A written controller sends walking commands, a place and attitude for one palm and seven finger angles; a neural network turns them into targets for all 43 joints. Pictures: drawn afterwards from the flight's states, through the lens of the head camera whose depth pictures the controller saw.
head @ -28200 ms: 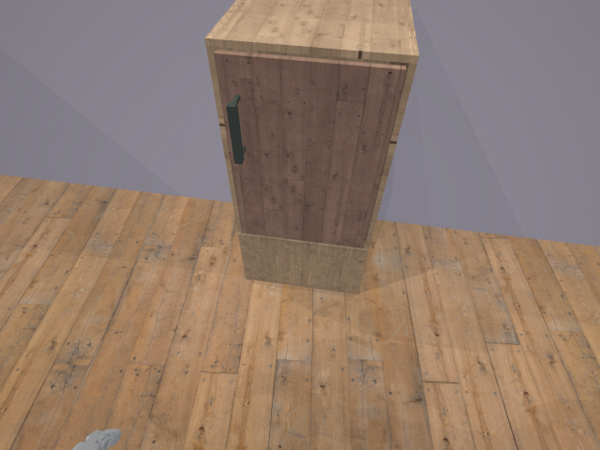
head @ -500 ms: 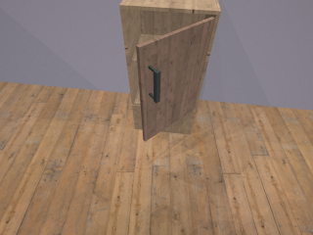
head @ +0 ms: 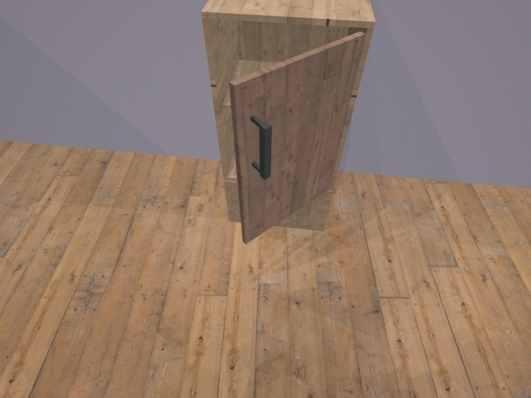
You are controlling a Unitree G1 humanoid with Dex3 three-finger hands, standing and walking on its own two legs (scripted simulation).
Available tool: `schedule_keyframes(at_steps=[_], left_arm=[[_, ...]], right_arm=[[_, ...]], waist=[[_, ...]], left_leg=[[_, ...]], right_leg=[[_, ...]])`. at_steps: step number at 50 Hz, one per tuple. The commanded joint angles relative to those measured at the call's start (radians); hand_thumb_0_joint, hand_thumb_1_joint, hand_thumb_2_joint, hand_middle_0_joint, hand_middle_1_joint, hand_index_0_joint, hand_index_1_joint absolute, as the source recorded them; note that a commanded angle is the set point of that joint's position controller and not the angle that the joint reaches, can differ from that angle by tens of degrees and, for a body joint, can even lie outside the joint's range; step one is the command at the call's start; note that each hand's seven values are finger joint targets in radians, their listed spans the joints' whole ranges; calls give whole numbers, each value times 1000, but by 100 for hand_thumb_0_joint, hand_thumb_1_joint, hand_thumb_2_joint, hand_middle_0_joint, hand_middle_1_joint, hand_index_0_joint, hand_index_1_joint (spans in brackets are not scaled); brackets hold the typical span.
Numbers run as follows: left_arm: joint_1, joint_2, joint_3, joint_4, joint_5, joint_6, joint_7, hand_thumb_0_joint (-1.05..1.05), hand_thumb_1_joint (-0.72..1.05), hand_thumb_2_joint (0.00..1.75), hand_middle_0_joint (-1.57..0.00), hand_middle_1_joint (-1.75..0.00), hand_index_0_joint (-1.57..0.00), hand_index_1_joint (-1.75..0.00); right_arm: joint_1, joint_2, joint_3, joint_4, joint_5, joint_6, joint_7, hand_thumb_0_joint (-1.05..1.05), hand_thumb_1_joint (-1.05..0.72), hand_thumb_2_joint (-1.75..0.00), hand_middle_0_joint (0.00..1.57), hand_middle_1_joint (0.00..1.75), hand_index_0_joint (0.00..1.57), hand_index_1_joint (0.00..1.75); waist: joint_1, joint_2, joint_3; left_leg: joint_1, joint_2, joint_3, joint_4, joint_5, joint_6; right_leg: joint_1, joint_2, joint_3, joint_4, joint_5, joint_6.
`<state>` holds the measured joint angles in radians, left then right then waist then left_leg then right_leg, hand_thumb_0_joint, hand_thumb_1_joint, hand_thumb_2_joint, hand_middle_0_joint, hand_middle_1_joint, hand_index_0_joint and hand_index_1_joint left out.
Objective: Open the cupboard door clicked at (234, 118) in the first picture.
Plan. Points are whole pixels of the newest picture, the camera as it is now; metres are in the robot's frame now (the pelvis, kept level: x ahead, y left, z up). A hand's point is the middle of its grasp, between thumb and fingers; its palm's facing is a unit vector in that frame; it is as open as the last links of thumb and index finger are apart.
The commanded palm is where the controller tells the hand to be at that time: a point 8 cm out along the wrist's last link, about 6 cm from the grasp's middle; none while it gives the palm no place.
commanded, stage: walk to a spot facing it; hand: left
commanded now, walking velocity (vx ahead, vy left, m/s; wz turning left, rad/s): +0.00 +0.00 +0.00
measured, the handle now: (260, 148) +0.66 +0.06 -0.04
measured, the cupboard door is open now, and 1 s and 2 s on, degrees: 46 46 46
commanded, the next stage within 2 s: none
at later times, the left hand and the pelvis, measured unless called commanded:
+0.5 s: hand out of the picture +0.07 +0.15 -0.18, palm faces -0.10 -0.95 -0.29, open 7.4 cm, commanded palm none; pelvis -0.01 -0.05 -0.02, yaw -10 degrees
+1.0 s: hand out of the picture +0.10 +0.14 -0.17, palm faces -0.29 -0.92 -0.25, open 7.4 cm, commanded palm none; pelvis +0.01 -0.04 +0.00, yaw -24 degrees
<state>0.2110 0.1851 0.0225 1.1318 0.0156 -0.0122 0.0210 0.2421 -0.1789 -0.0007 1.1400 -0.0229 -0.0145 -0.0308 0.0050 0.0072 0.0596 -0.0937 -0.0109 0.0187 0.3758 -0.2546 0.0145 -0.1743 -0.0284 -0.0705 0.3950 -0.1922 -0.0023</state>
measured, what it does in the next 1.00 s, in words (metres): lifts its left foot, turning right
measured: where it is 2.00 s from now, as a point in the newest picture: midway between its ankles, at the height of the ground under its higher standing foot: outside the picture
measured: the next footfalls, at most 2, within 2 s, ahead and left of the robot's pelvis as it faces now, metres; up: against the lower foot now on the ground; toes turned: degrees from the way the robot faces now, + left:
left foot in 1.10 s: +0.11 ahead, +0.08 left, +0.00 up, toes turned -31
right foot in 1.48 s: -0.03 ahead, -0.15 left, +0.00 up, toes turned -49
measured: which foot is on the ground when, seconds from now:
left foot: down 0.00-0.46, up 0.48-1.00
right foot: down 0.00-1.00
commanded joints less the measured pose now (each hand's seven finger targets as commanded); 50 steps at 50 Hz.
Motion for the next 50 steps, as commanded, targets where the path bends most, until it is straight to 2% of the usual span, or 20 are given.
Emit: schedule_keyframes(at_steps=[1,3,6,12,13,16,18,20,21,22,23,24,26,29,30,33,36,43,47,50], left_arm=[[32,140,23,-29,-3,-12,7,0,90,90,-20,-30,-20,-30],[25,141,23,-30,-4,-11,6,0,90,90,-20,-30,-20,-30],[35,104,27,-35,-3,11,7,0,90,90,-20,-30,-20,-30],[4,123,61,-114,8,41,-11,0,90,90,-20,-30,-20,-30],[-1,117,64,-129,9,45,-14,0,90,90,-20,-30,-20,-30],[-33,96,72,-173,11,57,-23,0,90,90,-20,-30,-20,-30],[-32,87,77,-192,10,58,-27,0,90,90,-20,-30,-20,-30],[55,84,82,-181,9,51,-33,0,90,90,-20,-30,-20,-30],[108,93,88,-168,12,46,-35,0,90,90,-20,-30,-20,-30],[174,170,103,-153,22,32,-28,0,90,90,-20,-30,-20,-30],[195,262,119,-151,19,28,-13,0,90,90,-20,-30,-20,-30],[190,256,115,-158,5,30,-5,0,90,90,-20,-30,-20,-30],[67,204,114,-201,7,36,5,0,90,90,-20,-30,-20,-30],[56,177,103,-221,5,19,5,0,90,90,-20,-30,-20,-30],[71,177,104,-217,5,16,6,0,90,90,-20,-30,-20,-30],[97,181,105,-215,3,14,3,0,90,90,-20,-30,-20,-30],[119,179,105,-214,3,15,1,0,90,90,-20,-30,-20,-30],[126,192,109,-236,11,21,-7,0,90,90,-20,-30,-20,-30],[113,208,113,-246,16,23,-4,0,90,90,-20,-30,-20,-30],[77,216,115,-257,16,28,-3,0,90,90,-20,-30,-20,-30]], right_arm=[[44,-126,-21,-30,4,-11,-7,0,-90,-90,20,30,20,30],[40,-133,-22,-29,3,-11,-9,0,-90,-90,20,30,20,30],[76,-85,-20,-26,2,5,-18,0,-90,-90,20,30,20,30],[71,-150,-58,-90,-1,22,-31,0,-90,-90,20,30,20,30],[70,-159,-64,-102,-3,22,-33,0,-90,-90,20,30,20,30],[69,-180,-77,-127,-10,17,-35,0,-90,-90,20,30,20,30],[36,-178,-78,-152,-15,15,-34,0,-90,-90,20,30,20,30],[-34,-185,-81,-183,-13,16,-31,0,-90,-90,20,30,20,30],[-55,-190,-85,-192,-9,20,-30,0,-90,-90,20,30,20,30],[-55,-153,-86,-213,5,25,-26,0,-90,-90,20,30,20,30],[-70,-103,-77,-249,14,29,-17,0,-90,-90,20,30,20,30],[-61,-131,-81,-240,10,43,-15,0,-90,-90,20,30,20,30],[-85,-125,-89,-228,10,48,-8,0,-90,-90,20,30,20,30],[-100,-109,-83,-231,5,47,3,0,-90,-90,20,30,20,30],[-101,-105,-84,-230,6,49,3,0,-90,-90,20,30,20,30],[-113,-110,-82,-243,6,53,-2,0,-90,-90,20,30,20,30],[-137,-126,-85,-261,8,53,-8,0,-90,-90,20,30,20,30],[-202,-127,-83,-309,9,46,-7,0,-90,-90,20,30,20,30],[-207,-121,-77,-329,18,32,-6,0,-90,-90,20,30,20,30],[-159,-116,-77,-327,27,23,-9,0,-90,-90,20,30,20,30]], waist=[[-2,-10,-12],[-3,5,-25],[-10,2,-16],[-17,39,-17],[-17,71,-12],[-25,170,8],[-10,164,30],[44,106,4],[72,51,-13],[94,-188,-49],[98,-410,-52],[88,-313,-69],[45,-203,-28],[28,-66,-62],[29,-55,-87],[34,-65,-112],[41,-124,-110],[50,-116,-81],[51,-121,-108],[28,-134,-120]], left_leg=[[-73,109,-88,-80,205,12],[-52,114,-78,-80,205,10],[-37,124,-38,-31,217,1],[-26,205,-48,-5,186,33],[-25,236,-69,-18,186,51],[-14,368,-147,-63,327,156],[-44,385,-111,-31,416,170],[-90,346,-24,77,414,113],[-133,286,26,182,339,61],[-242,149,116,417,83,-11],[-415,16,111,670,-382,-54],[-428,42,-20,779,-371,-45],[-459,79,-48,835,-239,-45],[-454,74,-57,797,-123,-63],[-453,70,-58,780,-104,-67],[-482,61,-67,743,-88,-76],[-514,57,-82,718,-81,-80],[-467,35,-92,619,-123,-75],[-397,15,-89,467,-164,-64],[-263,-7,-89,297,-144,-52]], right_leg=[[59,-94,85,-55,149,-37],[52,-91,99,-57,160,-40],[3,-86,110,-11,228,-35],[-131,-31,116,142,174,-32],[-162,-12,107,193,126,-28],[-278,21,72,451,-276,-10],[-267,-4,83,473,-321,-13],[-135,-9,62,322,-199,-19],[-47,-2,58,176,-43,-19],[58,-127,283,-14,235,-60],[102,-329,590,-88,494,-169],[93,-330,571,-89,395,-219],[5,-249,521,-100,110,-218],[24,-186,451,-78,187,-181],[49,-172,443,-69,212,-162],[110,-152,441,-68,246,-138],[150,-141,449,-66,298,-105],[59,-138,550,-73,200,-173],[51,-135,596,-43,243,-203],[-24,-108,612,-4,294,-180]])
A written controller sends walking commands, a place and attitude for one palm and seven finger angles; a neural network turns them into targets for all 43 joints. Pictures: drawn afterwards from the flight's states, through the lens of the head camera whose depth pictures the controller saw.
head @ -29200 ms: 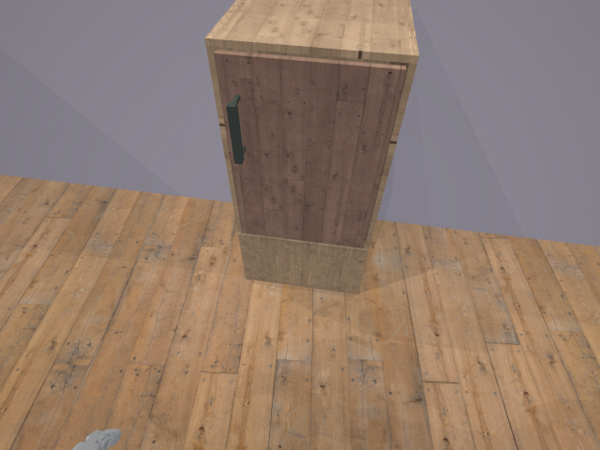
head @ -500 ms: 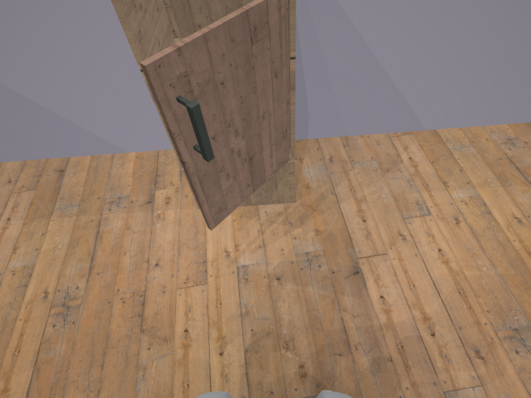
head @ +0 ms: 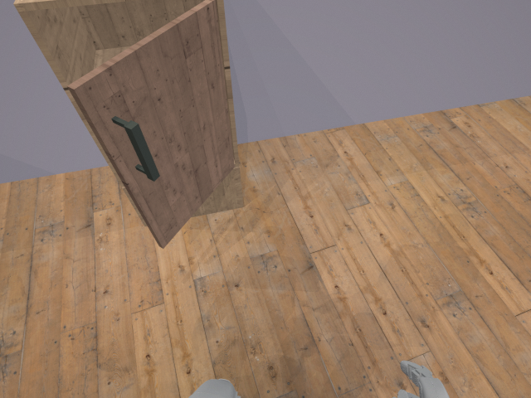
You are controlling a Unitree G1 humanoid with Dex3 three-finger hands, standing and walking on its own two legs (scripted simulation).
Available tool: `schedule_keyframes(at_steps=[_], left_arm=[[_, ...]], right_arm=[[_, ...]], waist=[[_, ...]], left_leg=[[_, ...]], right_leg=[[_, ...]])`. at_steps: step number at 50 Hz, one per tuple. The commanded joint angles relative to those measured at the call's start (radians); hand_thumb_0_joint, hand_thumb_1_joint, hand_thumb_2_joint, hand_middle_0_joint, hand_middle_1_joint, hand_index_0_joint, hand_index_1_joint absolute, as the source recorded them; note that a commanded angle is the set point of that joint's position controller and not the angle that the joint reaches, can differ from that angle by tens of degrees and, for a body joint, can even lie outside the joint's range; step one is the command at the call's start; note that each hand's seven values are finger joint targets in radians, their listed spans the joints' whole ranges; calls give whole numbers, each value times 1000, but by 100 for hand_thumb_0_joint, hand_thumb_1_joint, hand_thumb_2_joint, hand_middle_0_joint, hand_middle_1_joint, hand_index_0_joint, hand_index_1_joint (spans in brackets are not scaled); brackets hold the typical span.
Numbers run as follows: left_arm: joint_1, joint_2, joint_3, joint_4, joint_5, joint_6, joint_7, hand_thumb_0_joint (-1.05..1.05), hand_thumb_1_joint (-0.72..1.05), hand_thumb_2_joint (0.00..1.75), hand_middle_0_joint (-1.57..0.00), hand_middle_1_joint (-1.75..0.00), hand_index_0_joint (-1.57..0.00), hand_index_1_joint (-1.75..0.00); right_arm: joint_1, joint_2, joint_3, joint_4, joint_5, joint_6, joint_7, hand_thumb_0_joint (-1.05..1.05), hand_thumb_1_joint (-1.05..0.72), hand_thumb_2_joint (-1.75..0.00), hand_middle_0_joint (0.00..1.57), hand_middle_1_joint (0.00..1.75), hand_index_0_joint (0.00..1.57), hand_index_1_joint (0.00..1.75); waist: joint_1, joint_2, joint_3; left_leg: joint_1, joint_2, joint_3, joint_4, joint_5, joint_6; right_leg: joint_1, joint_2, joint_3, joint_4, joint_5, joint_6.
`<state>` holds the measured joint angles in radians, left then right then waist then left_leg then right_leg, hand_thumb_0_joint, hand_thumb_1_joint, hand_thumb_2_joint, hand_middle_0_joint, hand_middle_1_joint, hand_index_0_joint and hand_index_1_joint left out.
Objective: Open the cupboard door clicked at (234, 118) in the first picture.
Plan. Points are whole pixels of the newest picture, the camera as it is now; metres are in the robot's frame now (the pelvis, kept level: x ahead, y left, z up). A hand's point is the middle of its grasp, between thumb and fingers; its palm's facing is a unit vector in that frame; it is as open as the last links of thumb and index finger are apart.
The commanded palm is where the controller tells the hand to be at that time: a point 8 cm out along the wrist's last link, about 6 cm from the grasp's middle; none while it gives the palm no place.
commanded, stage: walk to a spot facing it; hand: left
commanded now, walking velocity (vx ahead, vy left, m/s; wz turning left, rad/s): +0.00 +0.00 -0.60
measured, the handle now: (136, 149) +0.56 +0.36 -0.04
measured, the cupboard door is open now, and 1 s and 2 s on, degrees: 46 46 46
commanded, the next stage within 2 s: none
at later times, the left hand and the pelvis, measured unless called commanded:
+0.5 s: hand (187, 356) +0.19 +0.17 -0.17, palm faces -0.36 -0.89 -0.27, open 7.4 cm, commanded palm none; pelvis +0.01 +0.01 -0.02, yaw -21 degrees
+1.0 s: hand (216, 327) +0.25 +0.13 -0.18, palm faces -0.57 -0.80 -0.17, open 7.4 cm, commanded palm none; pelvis +0.10 -0.01 +0.00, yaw -38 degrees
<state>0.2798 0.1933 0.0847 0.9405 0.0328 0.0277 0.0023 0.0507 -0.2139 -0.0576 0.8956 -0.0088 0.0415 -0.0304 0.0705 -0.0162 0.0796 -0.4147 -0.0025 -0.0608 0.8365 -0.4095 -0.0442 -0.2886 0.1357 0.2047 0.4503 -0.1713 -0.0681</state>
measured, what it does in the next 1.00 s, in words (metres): steps on the spot, turning right: left foot, then right foot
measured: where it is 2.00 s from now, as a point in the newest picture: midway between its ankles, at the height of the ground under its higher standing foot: (376, 361)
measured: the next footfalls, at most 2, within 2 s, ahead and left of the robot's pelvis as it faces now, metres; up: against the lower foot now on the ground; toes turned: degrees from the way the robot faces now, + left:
left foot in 0.10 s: +0.04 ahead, +0.15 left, +0.00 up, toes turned -7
right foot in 0.48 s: +0.01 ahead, -0.12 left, +0.00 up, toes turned -25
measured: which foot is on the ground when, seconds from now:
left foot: up 0.00-0.08, down 0.10-0.48, up 0.50-0.88, down 0.90-1.00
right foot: down 0.00-0.08, up 0.10-0.46, down 0.48-0.90, up 0.92-1.00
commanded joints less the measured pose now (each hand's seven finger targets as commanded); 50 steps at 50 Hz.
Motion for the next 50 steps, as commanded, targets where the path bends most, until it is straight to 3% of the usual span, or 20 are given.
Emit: schedule_keyframes(at_steps=[1,3,4,5,7,10,18,21,23,24,25,27,31,38,42,43,44,45,47,50], left_arm=[[-14,211,53,-71,-7,-10,14,0,90,90,-20,-30,-20,-30],[-50,170,41,-92,-17,-7,12,0,90,90,-20,-30,-20,-30],[-30,119,27,-108,-27,-8,-3,0,90,90,-20,-30,-20,-30],[-68,148,29,-117,-14,-12,-8,0,90,90,-20,-30,-20,-30],[-37,159,44,-100,5,-5,-25,0,90,90,-20,-30,-20,-30],[-21,130,38,-79,-6,8,-38,0,90,90,-20,-30,-20,-30],[-164,93,2,-119,-11,6,-46,0,90,90,-20,-30,-20,-30],[-139,109,4,-111,-12,2,-43,0,90,90,-20,-30,-20,-30],[-12,170,20,-74,-8,-10,-36,0,90,90,-20,-30,-20,-30],[68,294,48,-51,3,-20,-17,0,90,90,-20,-30,-20,-30],[113,341,54,-36,-16,-16,-1,0,90,90,-20,-30,-20,-30],[17,267,47,-66,-14,-12,16,0,90,90,-20,-30,-20,-30],[-99,211,30,-107,-11,-18,13,0,90,90,-20,-30,-20,-30],[-47,231,41,-89,-5,-39,-11,0,90,90,-20,-30,-20,-30],[-92,208,45,-100,-9,-40,-15,0,90,90,-20,-30,-20,-30],[-127,170,36,-109,-10,-41,-18,0,90,90,-20,-30,-20,-30],[-125,87,19,-130,-18,-40,-26,0,90,90,-20,-30,-20,-30],[-160,73,10,-161,-19,-50,-32,0,90,90,-20,-30,-20,-30],[-169,115,32,-150,3,-54,-53,0,90,90,-20,-30,-20,-30],[-100,71,26,-91,9,-42,-69,0,90,90,-20,-30,-20,-30]], right_arm=[[79,-84,-20,-73,14,-37,-11,0,-90,-90,20,30,20,30],[175,-143,-29,-47,10,-54,-23,0,-90,-90,20,30,20,30],[187,-240,-45,-58,-7,-60,-26,0,-90,-90,20,30,20,30],[196,-255,-46,-69,-8,-52,-28,0,-90,-90,20,30,20,30],[127,-184,-18,-89,-27,-55,-32,0,-90,-90,20,30,20,30],[99,-142,2,-96,-22,-55,-32,0,-90,-90,20,30,20,30],[268,-187,-21,-26,-24,-50,-15,0,-90,-90,20,30,20,30],[256,-202,-30,-26,-24,-47,-10,0,-90,-90,20,30,20,30],[225,-196,-31,-40,-10,-46,-2,0,-90,-90,20,30,20,30],[207,-111,-14,-77,2,-44,4,0,-90,-90,20,30,20,30],[153,-115,-9,-107,-1,-29,-2,0,-90,-90,20,30,20,30],[147,-114,-14,-75,-3,-19,-6,0,-90,-90,20,30,20,30],[178,-101,-19,-48,-15,-14,17,0,-90,-90,20,30,20,30],[113,-86,-27,-84,-14,-46,33,0,-90,-90,20,30,20,30],[227,-85,-25,-57,-9,-77,24,0,-90,-90,20,30,20,30],[336,-113,-30,-20,-9,-88,13,0,-90,-90,20,30,20,30],[438,-202,-48,10,-24,-97,1,0,-90,-90,20,30,20,30],[520,-262,-59,11,-31,-99,-5,0,-90,-90,20,30,20,30],[402,-211,-35,-30,-36,-99,-2,0,-90,-90,20,30,20,30],[316,-106,3,-29,-24,-118,-9,0,-90,-90,20,30,20,30]], waist=[[-59,-111,-150],[-109,-5,-173],[-105,282,-165],[-108,250,-134],[-53,117,-95],[-29,190,-79],[-111,240,-90],[-89,252,-91],[-12,109,-143],[25,-239,-194],[53,-291,-202],[11,-245,-140],[-57,-135,-126],[-32,-145,-35],[-98,-140,-42],[-156,-52,-69],[-197,243,-99],[-220,395,-105],[-149,115,-6],[-79,171,10]], left_leg=[[128,-17,-10,-247,64,12],[418,103,-106,-485,122,51],[502,372,-385,-601,110,137],[400,500,-444,-604,220,219],[274,402,-276,-576,377,224],[260,287,-26,-504,588,162],[361,302,114,-415,746,150],[307,324,128,-356,707,126],[147,273,198,-153,541,48],[-104,133,288,100,41,-16],[-174,74,166,283,-274,-24],[-222,118,51,360,-150,-14],[-129,105,87,276,23,-37],[-74,47,105,-13,1,-24],[227,9,117,-285,74,-10],[419,41,100,-401,72,-2],[562,260,-178,-553,-189,48],[547,499,-493,-676,-334,141],[351,476,-412,-725,-304,180],[345,326,-30,-637,185,75]], right_leg=[[57,-254,316,-47,237,-91],[-189,-141,220,53,-2,-5],[-367,-4,19,257,-330,54],[-361,-58,-89,458,-434,93],[-317,-89,-120,671,-329,115],[-317,-132,-164,749,-244,127],[-188,-143,-298,362,-237,105],[-54,-135,-308,208,-192,76],[228,-177,-252,-1,82,39],[415,-438,101,-72,416,-58],[368,-557,231,-60,669,-152],[265,-458,168,-89,351,-159],[142,-342,61,-140,3,-109],[56,-324,188,-220,-356,-147],[-126,-265,175,-137,-390,-108],[-252,-207,115,-40,-391,-64],[-433,-73,-20,241,-412,-6],[-534,-53,-170,520,-448,39],[-502,-160,-127,703,-282,41],[-481,-203,-186,784,-87,64]])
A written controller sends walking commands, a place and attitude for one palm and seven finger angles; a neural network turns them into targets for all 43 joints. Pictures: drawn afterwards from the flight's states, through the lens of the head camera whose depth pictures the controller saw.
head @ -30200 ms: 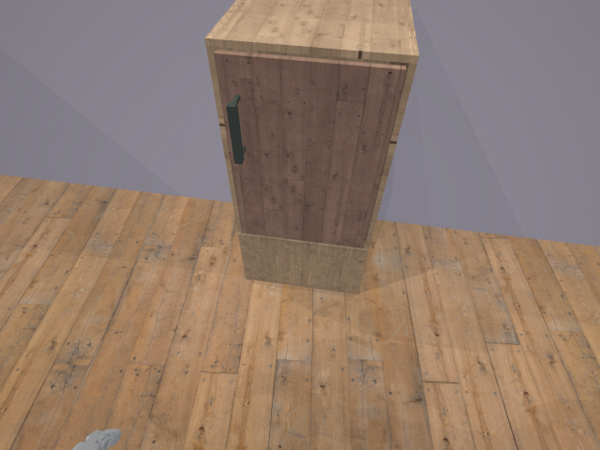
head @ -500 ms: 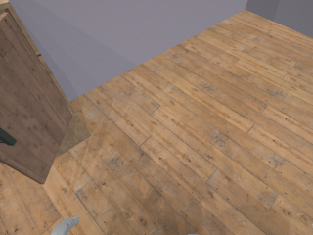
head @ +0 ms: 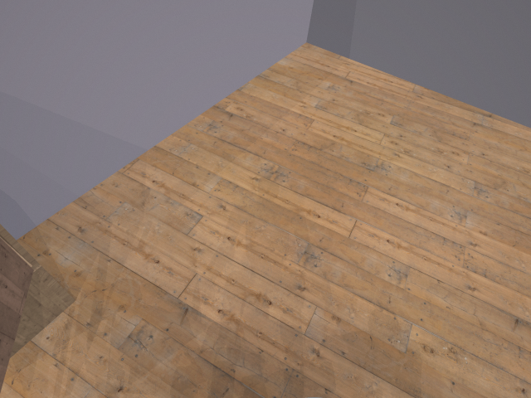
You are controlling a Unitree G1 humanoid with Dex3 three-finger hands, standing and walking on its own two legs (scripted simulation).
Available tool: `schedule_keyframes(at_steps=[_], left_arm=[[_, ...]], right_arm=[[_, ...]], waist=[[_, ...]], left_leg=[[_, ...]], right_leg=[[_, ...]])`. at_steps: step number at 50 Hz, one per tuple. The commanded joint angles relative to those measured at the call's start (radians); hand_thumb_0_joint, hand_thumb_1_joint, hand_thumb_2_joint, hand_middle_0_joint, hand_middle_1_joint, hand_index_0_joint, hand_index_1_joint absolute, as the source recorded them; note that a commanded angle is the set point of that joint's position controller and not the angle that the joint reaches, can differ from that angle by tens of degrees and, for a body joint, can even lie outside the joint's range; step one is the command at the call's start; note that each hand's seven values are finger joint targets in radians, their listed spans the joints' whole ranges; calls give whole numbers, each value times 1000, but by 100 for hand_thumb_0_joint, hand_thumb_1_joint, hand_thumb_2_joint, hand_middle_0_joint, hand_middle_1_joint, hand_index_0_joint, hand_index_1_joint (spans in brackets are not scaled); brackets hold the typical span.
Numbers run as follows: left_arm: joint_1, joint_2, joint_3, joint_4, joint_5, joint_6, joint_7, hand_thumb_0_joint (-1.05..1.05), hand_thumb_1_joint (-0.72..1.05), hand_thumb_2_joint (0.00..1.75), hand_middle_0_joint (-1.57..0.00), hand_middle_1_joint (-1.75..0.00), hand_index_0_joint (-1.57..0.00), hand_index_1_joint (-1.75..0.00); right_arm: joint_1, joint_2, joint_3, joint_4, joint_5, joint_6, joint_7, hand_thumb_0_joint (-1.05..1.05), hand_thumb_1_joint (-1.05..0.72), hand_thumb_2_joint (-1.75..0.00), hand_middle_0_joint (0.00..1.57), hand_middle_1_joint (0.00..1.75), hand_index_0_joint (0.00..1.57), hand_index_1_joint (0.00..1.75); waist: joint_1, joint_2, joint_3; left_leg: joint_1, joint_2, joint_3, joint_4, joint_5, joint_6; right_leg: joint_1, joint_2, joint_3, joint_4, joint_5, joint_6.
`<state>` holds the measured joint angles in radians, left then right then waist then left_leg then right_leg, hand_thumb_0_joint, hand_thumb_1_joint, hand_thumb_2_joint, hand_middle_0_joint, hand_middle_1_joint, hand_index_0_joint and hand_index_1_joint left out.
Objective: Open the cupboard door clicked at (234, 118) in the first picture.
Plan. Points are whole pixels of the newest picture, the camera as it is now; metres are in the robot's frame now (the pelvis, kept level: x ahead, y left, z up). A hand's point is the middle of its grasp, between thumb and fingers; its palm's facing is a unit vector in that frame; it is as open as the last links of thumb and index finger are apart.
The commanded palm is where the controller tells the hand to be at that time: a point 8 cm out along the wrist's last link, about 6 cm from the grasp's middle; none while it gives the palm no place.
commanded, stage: walk to a spot facing it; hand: left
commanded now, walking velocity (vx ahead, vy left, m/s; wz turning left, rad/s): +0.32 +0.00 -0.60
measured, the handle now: out of the picture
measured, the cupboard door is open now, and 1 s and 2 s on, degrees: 46 46 46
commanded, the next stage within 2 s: turn to face it in 1.14 s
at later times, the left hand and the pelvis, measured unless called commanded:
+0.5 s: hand (237, 288) +0.35 +0.07 -0.17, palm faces -0.27 -0.94 -0.21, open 7.4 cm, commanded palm none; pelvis +0.20 -0.08 -0.01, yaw -16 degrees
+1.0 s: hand (255, 261) +0.42 +0.04 -0.18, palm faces -0.31 -0.94 -0.14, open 7.4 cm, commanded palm none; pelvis +0.46 -0.14 -0.02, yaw -26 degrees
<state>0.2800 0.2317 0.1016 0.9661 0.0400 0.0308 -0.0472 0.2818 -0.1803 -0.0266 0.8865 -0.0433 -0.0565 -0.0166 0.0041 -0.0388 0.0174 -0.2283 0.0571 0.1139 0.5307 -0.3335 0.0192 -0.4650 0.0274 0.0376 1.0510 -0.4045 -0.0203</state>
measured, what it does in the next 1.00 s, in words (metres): walks ahead, turning right: right foot, then left foot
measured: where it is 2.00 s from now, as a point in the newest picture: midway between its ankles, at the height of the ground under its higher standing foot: (330, 285)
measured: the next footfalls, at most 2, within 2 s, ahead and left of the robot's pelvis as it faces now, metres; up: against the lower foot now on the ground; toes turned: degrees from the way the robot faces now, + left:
right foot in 0.36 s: +0.25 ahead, -0.13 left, +0.00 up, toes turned -20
left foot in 0.92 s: +0.57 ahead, -0.09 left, +0.00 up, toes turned -18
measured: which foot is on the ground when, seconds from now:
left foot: down 0.00-0.36, up 0.38-0.90, down 0.92-1.00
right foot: up 0.00-0.34, down 0.36-0.94, up 0.96-1.00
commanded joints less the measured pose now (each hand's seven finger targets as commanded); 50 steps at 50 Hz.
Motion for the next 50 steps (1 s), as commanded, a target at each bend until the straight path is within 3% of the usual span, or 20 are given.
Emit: schedule_keyframes(at_steps=[1,4,11,14,16,17,18,19,20,22,25,31,39,43,44,45,46,47,48,50], left_arm=[[-109,18,1,-112,-2,-40,-19,0,90,90,-20,-30,-20,-30],[-126,-17,-17,-112,-9,-34,-15,0,90,90,-20,-30,-20,-30],[-304,-26,-37,-143,-15,-34,-23,0,90,90,-20,-30,-20,-30],[-187,2,-26,-107,-17,-42,-12,0,90,90,-20,-30,-20,-30],[48,50,-7,-39,-12,-55,0,0,90,90,-20,-30,-20,-30],[189,130,17,4,-8,-65,10,0,90,90,-20,-30,-20,-30],[279,235,41,20,-15,-70,28,0,90,90,-20,-30,-20,-30],[233,272,45,11,-35,-66,42,0,90,90,-20,-30,-20,-30],[137,220,34,-11,-36,-63,52,0,90,90,-20,-30,-20,-30],[1,117,-3,-37,-36,-77,55,0,90,90,-20,-30,-20,-30],[-11,75,-18,-23,-22,-107,53,0,90,90,-20,-30,-20,-30],[119,28,-24,33,-33,-130,51,0,90,90,-20,-30,-20,-30],[262,16,-43,97,-27,-130,77,0,90,90,-20,-30,-20,-30],[246,62,-34,110,-25,-134,82,0,90,90,-20,-30,-20,-30],[231,67,-32,112,-29,-135,82,0,90,90,-20,-30,-20,-30],[207,56,-31,107,-33,-138,80,0,90,90,-20,-30,-20,-30],[239,6,-36,86,-49,-140,71,0,90,90,-20,-30,-20,-30],[229,-8,-49,66,-48,-147,67,0,90,90,-20,-30,-20,-30],[170,12,-41,57,-33,-136,71,0,90,90,-20,-30,-20,-30],[115,-17,-33,55,-14,-106,49,0,90,90,-20,-30,-20,-30]], right_arm=[[131,-123,-21,2,12,-26,-25,0,-90,-90,20,30,20,30],[216,-117,-12,51,15,-35,-28,0,-90,-90,20,30,20,30],[285,-111,-12,107,7,-21,-27,0,-90,-90,20,30,20,30],[256,-162,-24,116,12,-19,-27,0,-90,-90,20,30,20,30],[174,-188,-31,95,23,-17,-22,0,-90,-90,20,30,20,30],[148,-162,-27,79,40,-20,-7,0,-90,-90,20,30,20,30],[164,-80,-18,48,59,-24,-7,0,-90,-90,20,30,20,30],[75,-102,-27,20,51,-18,-7,0,-90,-90,20,30,20,30],[46,-114,-38,23,46,-13,-4,0,-90,-90,20,30,20,30],[34,-67,-35,48,30,4,-2,0,-90,-90,20,30,20,30],[116,-20,-31,86,19,30,6,0,-90,-90,20,30,20,30],[-44,-32,-36,36,24,30,17,0,-90,-90,20,30,20,30],[-316,-29,-24,-30,30,12,34,0,-90,-90,20,30,20,30],[-211,-45,-28,9,24,-6,23,0,-90,-90,20,30,20,30],[-88,-70,-35,50,21,-9,12,0,-90,-90,20,30,20,30],[76,-125,-51,97,15,-10,4,0,-90,-90,20,30,20,30],[214,-223,-78,120,-5,-17,-6,0,-90,-90,20,30,20,30],[249,-235,-69,123,9,-10,-8,0,-90,-90,20,30,20,30],[162,-207,-60,109,19,-3,-5,0,-90,-90,20,30,20,30],[33,-78,-24,86,19,-20,-12,0,-90,-90,20,30,20,30]], waist=[[-22,190,66],[-23,200,27],[-61,200,102],[6,208,21],[127,199,-85],[195,72,-170],[200,-187,-289],[181,-173,-222],[133,-53,-97],[32,42,40],[-36,7,33],[-5,-63,12],[59,-80,78],[-13,-78,-4],[-72,-64,-50],[-144,-25,-122],[-169,176,-258],[-137,218,-290],[-100,101,-134],[-27,129,75]], left_leg=[[184,236,-133,-301,312,-14],[285,229,-13,-239,654,-15],[272,249,105,-242,749,32],[305,287,129,-92,1068,45],[188,249,165,194,1071,8],[-38,194,178,446,793,-21],[-376,-2,128,817,-218,-77],[-497,2,-46,967,-258,-53],[-500,60,-109,966,-121,-40],[-388,111,-125,836,5,-53],[-292,95,-105,676,50,-60],[-458,72,-85,509,191,-75],[-478,9,-27,263,174,-44],[-195,-98,51,70,119,5],[-4,-106,44,14,187,30],[277,-9,-64,4,282,67],[520,297,-459,-3,379,203],[527,457,-657,-160,468,284],[342,448,-597,-221,308,280],[45,339,-378,-301,169,156]], right_leg=[[-309,-80,-36,196,173,18],[-336,-71,-79,161,185,12],[-190,-50,-199,-266,214,-25],[11,10,-228,-338,136,-81],[338,42,-239,-430,174,-118],[633,-73,-100,-489,207,-167],[869,-392,466,-600,282,-298],[789,-445,603,-734,281,-319],[633,-422,497,-770,192,-283],[288,-332,300,-804,265,-178],[185,-240,146,-818,427,-167],[386,-172,93,-793,721,-74],[567,-207,149,-768,953,-104],[577,-193,110,-590,1276,-103],[485,-171,90,-467,1264,-76],[282,-147,80,-279,1029,-60],[16,-27,-7,77,486,-25],[-84,31,2,335,-96,-37],[-131,-43,34,387,-87,-44],[-150,-109,27,356,64,-16]])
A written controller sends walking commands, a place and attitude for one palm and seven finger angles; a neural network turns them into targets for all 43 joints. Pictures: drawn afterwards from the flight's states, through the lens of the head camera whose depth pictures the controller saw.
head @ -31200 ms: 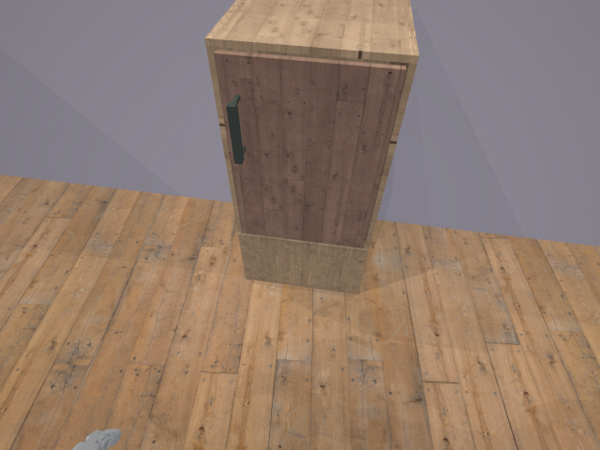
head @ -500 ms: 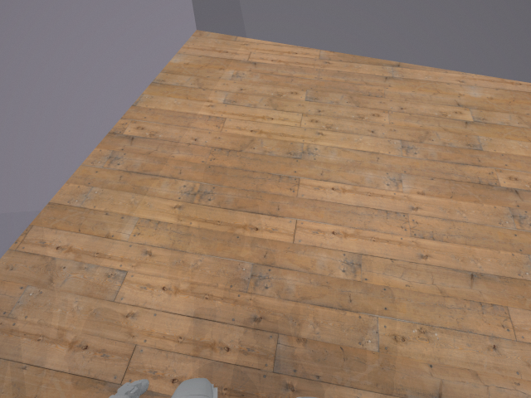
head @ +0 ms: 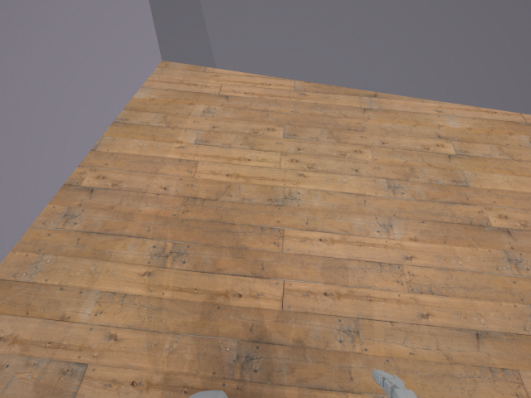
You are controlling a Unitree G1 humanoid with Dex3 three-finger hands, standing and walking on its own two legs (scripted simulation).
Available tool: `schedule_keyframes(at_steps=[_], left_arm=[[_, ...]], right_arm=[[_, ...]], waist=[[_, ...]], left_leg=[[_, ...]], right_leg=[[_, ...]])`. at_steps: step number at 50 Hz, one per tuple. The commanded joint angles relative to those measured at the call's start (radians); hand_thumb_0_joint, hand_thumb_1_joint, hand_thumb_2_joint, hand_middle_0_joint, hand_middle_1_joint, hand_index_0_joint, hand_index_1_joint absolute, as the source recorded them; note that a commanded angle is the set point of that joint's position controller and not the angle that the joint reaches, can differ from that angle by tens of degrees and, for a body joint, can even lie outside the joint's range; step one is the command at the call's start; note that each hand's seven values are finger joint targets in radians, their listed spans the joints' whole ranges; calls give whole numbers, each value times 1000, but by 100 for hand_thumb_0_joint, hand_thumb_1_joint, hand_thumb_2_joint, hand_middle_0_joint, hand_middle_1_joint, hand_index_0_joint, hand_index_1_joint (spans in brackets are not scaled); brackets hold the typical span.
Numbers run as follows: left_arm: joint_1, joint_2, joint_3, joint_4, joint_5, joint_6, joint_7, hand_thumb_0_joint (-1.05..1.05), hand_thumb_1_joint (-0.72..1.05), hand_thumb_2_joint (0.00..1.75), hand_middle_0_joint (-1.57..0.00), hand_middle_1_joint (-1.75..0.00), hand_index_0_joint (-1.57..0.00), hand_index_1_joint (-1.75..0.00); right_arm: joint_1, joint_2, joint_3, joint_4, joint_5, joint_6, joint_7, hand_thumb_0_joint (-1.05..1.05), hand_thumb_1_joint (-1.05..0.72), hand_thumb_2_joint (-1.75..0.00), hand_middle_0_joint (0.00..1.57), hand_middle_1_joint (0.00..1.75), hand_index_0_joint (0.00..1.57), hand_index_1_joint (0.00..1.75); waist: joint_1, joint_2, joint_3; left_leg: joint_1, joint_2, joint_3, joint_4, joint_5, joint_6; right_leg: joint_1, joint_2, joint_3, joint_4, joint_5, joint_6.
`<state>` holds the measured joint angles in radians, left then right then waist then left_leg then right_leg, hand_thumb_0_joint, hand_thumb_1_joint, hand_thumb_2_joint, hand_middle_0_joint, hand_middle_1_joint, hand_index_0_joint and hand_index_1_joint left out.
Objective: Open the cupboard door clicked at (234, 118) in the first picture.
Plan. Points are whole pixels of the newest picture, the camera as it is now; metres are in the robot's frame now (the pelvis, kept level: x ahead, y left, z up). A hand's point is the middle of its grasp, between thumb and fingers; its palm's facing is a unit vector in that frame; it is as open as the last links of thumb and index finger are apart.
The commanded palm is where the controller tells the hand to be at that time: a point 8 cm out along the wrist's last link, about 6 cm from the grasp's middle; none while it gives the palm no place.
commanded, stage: walk to a spot facing it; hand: left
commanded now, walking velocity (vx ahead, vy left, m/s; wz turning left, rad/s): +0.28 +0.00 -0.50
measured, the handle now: out of the picture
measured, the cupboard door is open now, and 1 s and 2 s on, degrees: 46 46 46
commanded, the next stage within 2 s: turn to face it in 0.14 s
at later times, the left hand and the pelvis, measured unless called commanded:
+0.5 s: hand (230, 278) +0.35 +0.11 -0.14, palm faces -0.10 -0.97 -0.20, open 7.3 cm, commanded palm none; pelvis +0.20 -0.05 +0.01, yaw -3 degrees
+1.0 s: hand (168, 313) +0.27 +0.21 -0.16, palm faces +0.25 -0.94 -0.22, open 7.4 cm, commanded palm none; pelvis +0.25 -0.01 +0.02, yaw +13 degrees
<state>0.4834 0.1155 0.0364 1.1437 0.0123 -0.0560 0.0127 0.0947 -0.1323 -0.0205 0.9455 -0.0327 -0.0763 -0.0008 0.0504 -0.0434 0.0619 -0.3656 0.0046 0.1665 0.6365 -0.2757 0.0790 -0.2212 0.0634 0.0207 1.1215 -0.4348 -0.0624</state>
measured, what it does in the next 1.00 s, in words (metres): walks ahead: right foot, then left foot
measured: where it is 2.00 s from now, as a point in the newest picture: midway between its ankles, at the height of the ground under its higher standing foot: (285, 373)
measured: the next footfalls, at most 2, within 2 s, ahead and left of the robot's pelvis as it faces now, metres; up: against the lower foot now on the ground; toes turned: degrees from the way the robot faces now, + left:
right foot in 0.38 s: +0.29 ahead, -0.16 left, +0.00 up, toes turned -13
left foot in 0.80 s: +0.28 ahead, +0.09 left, +0.00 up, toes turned +16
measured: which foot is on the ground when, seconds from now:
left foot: down 0.00-0.38, up 0.40-0.78, down 0.80-1.00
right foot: up 0.00-0.36, down 0.38-0.80, up 0.82-1.00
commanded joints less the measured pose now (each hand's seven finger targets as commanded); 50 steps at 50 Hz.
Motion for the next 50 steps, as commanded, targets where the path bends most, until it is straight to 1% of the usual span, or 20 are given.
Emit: schedule_keyframes(at_steps=[1,4,10,13,17,18,19,20,21,23,27,35,37,38,39,40,41,42,45,50], left_arm=[[-78,74,33,-118,21,0,-21,0,90,90,-20,-30,-20,-30],[-61,32,33,-126,20,36,-28,0,90,90,-20,-30,-20,-30],[-260,50,37,-208,15,50,-52,0,90,90,-20,-30,-20,-30],[-338,66,28,-225,12,47,-48,0,90,90,-20,-30,-20,-30],[-186,108,18,-173,14,19,-22,0,90,90,-20,-30,-20,-30],[-94,162,29,-144,17,6,-13,0,90,90,-20,-30,-20,-30],[-3,261,51,-117,21,-11,2,0,90,90,-20,-30,-20,-30],[19,306,49,-115,0,-9,2,0,90,90,-20,-30,-20,-30],[-79,280,36,-139,-1,-3,14,0,90,90,-20,-30,-20,-30],[-185,233,33,-170,-1,14,23,0,90,90,-20,-30,-20,-30],[-322,182,28,-218,4,20,23,0,90,90,-20,-30,-20,-30],[-317,202,66,-244,23,40,21,0,90,90,-20,-30,-20,-30],[-319,222,74,-257,17,49,14,0,90,90,-20,-30,-20,-30],[-320,214,72,-265,10,57,11,0,90,90,-20,-30,-20,-30],[-312,170,67,-288,3,67,5,0,90,90,-20,-30,-20,-30],[-356,130,48,-336,4,74,1,0,90,90,-20,-30,-20,-30],[-406,166,50,-355,13,77,-1,0,90,90,-20,-30,-20,-30],[-410,166,58,-349,19,75,-5,0,90,90,-20,-30,-20,-30],[-345,182,64,-293,18,77,-12,0,90,90,-20,-30,-20,-30],[-319,184,53,-280,5,76,-5,0,90,90,-20,-30,-20,-30]], right_arm=[[226,-96,-20,33,5,-9,-29,0,-90,-90,20,30,20,30],[250,-104,-16,51,11,-24,-36,0,-90,-90,20,30,20,30],[311,-140,-22,66,11,-10,-34,0,-90,-90,20,30,20,30],[363,-154,-17,89,6,1,-37,0,-90,-90,20,30,20,30],[371,-160,-10,121,15,14,-35,0,-90,-90,20,30,20,30],[362,-144,-9,121,25,15,-32,0,-90,-90,20,30,20,30],[416,-103,-9,116,38,15,-26,0,-90,-90,20,30,20,30],[446,-111,-12,103,48,33,-31,0,-90,-90,20,30,20,30],[393,-90,-11,100,46,49,-33,0,-90,-90,20,30,20,30],[316,-72,-17,92,35,69,-25,0,-90,-90,20,30,20,30],[357,-37,-23,101,24,113,-9,0,-90,-90,20,30,20,30],[191,-57,-49,-1,18,116,15,0,-90,-90,20,30,20,30],[216,-90,-55,-13,13,112,16,0,-90,-90,20,30,20,30],[264,-121,-62,-6,11,106,18,0,-90,-90,20,30,20,30],[308,-214,-82,-6,3,97,15,0,-90,-90,20,30,20,30],[335,-304,-98,-19,-3,93,4,0,-90,-90,20,30,20,30],[331,-325,-99,-20,-4,92,-7,0,-90,-90,20,30,20,30],[275,-309,-94,-38,-2,85,-15,0,-90,-90,20,30,20,30],[154,-258,-69,-72,9,69,-28,0,-90,-90,20,30,20,30],[196,-274,-74,-57,15,64,-30,0,-90,-90,20,30,20,30]], waist=[[-54,124,51],[-14,130,-1],[-39,167,46],[-69,166,45],[5,139,-77],[49,84,-146],[63,-114,-286],[47,-171,-367],[28,-114,-272],[0,-103,-164],[-95,-102,-108],[-67,-137,-47],[-85,-76,-61],[-114,21,-82],[-132,289,-85],[-153,475,-75],[-153,316,-94],[-122,263,-99],[-62,240,-110],[-69,129,-182]], left_leg=[[126,343,-336,-420,168,58],[155,297,-130,-401,444,32],[185,254,26,-383,600,5],[232,266,22,-333,721,16],[231,248,-22,-123,813,-9],[129,206,-17,17,656,-43],[-71,74,20,292,173,-89],[-58,27,-69,524,-405,-103],[-81,64,-160,573,-398,-101],[-154,91,-165,635,-283,-113],[-55,99,-124,512,-150,-132],[-43,101,-72,210,-152,-128],[55,73,-34,46,-50,-125],[152,72,-64,-77,39,-118],[184,237,-353,-243,142,-35],[193,442,-648,-352,326,89],[159,475,-638,-362,268,146],[128,400,-586,-361,206,126],[170,269,-404,-306,364,46],[318,240,-375,-254,589,67]], right_leg=[[-362,-151,35,240,137,31],[-368,-154,0,151,186,50],[-368,-151,-115,-211,337,61],[-296,-114,-146,-363,338,40],[36,-68,-152,-547,403,12],[233,-139,-87,-576,649,2],[485,-404,177,-561,1055,-97],[464,-583,260,-639,1230,-211],[323,-560,199,-704,1043,-210],[189,-485,99,-729,939,-151],[-53,-404,-113,-809,647,-63],[-76,-454,-159,-773,318,-53],[-97,-438,-198,-672,244,-15],[-143,-406,-227,-562,179,21],[-274,-286,-263,-342,-32,92],[-431,-171,-186,-91,-258,143],[-430,-179,-60,39,-180,121],[-440,-181,-34,81,-94,118],[-444,-167,-4,110,80,142],[-408,-139,-9,-12,85,164]])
